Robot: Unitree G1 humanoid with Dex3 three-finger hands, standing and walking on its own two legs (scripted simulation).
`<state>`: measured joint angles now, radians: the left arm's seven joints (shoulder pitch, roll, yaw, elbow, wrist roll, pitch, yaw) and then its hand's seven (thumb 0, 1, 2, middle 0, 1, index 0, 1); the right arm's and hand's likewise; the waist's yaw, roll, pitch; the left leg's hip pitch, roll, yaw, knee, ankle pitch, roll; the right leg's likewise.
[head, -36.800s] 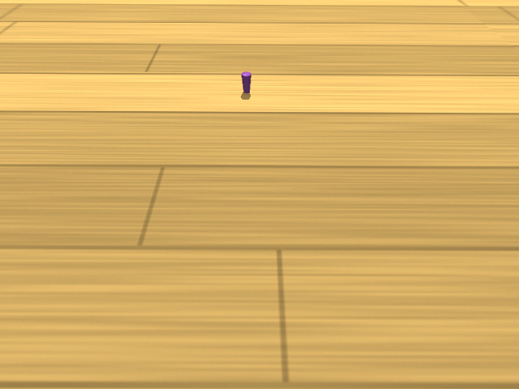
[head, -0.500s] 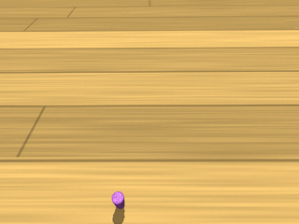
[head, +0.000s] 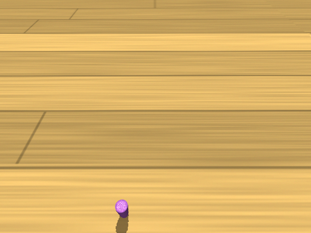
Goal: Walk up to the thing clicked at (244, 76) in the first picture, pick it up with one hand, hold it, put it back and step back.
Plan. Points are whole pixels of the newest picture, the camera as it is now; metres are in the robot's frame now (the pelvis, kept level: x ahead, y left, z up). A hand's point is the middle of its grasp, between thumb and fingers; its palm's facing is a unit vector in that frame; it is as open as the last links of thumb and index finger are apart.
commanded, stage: stand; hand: left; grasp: from above
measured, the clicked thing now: (122, 210) +0.42 +0.20 -0.71
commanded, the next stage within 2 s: step back in 0.08 s
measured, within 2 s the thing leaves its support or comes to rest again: neither
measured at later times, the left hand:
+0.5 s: hand out of the picture +0.08 +0.32 -0.18, palm faces -0.01 -0.93 -0.36, open 7.4 cm
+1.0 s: hand out of the picture -0.06 +0.30 -0.16, palm faces -0.08 -0.91 -0.40, open 7.4 cm
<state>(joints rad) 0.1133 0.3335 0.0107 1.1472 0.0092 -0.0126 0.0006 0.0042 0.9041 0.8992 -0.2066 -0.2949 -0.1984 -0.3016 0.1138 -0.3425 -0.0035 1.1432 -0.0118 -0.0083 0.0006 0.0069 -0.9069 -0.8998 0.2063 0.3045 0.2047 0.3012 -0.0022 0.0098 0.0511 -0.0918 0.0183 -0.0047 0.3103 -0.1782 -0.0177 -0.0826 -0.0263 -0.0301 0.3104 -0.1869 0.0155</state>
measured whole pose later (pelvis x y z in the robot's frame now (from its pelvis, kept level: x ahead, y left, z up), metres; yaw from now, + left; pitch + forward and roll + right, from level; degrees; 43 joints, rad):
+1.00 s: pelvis -0.17 +0.04 -0.02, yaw -4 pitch -1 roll +1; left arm 0.19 0.34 0.07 0.83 0.03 0.04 0.00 0.01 0.90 0.90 -0.21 -0.30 -0.20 -0.30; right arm 0.15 -0.40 -0.05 0.87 0.01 0.04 -0.02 0.01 -0.91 -0.90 0.21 0.30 0.21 0.30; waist 0.01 0.01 0.16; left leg -0.47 -0.11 -0.10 1.10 -0.50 0.00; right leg -0.27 0.00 0.05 0.61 -0.31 -0.02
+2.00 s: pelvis -0.48 +0.02 -0.02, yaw -1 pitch -2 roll -1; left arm 0.16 0.40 0.08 0.82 0.01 0.06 0.01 0.00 0.90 0.90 -0.21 -0.29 -0.20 -0.30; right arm 0.15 -0.36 -0.04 0.86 -0.04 0.03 0.00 0.01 -0.90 -0.90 0.21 0.31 0.21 0.30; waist 0.01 -0.02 0.16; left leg -0.35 0.02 -0.02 0.61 -0.22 0.02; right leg -0.43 0.09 0.13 1.15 -0.53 0.01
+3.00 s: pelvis -0.65 +0.03 -0.02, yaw +3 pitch -2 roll +0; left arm 0.24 0.37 0.05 1.01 0.03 -0.01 -0.01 0.01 0.90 0.90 -0.21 -0.30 -0.20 -0.30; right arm 0.19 -0.39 -0.08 1.01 -0.04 -0.01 0.02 0.01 -0.91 -0.90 0.21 0.30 0.20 0.30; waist 0.03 -0.02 0.06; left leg -0.29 -0.02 0.00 0.59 -0.26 0.01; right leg -0.27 -0.06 0.02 0.67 -0.40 -0.01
